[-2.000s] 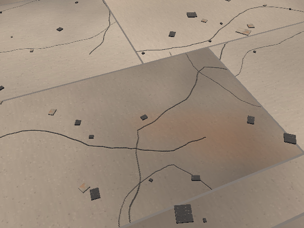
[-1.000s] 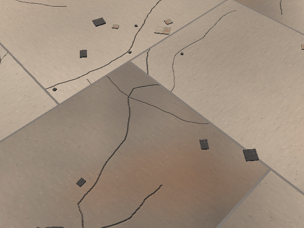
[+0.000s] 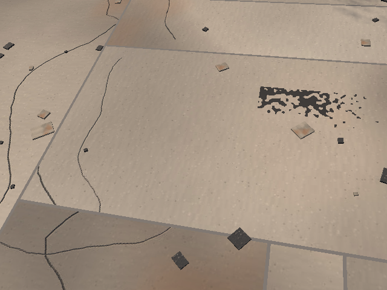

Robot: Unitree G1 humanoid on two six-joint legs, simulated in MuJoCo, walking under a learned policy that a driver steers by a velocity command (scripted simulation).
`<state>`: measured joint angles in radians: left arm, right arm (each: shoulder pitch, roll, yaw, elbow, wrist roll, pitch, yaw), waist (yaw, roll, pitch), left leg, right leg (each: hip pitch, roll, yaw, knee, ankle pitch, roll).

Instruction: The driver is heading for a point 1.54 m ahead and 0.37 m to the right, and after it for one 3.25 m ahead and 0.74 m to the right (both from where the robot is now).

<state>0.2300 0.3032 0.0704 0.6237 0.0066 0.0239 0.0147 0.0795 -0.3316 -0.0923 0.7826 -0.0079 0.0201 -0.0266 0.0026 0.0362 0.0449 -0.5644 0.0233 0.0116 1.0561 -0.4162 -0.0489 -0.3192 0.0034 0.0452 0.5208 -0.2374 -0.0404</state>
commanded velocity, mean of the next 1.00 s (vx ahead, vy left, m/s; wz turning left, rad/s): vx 0.00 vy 0.00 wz -0.34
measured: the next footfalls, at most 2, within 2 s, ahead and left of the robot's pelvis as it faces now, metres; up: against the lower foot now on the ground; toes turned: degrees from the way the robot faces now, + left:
left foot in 0.32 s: +0.09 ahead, +0.13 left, +0.00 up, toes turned -15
right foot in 0.66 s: +0.00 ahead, -0.12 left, +0.00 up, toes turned -15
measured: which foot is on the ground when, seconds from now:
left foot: up 0.00-0.30, down 0.32-1.00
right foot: down 0.00-0.32, up 0.34-0.64, down 0.66-1.00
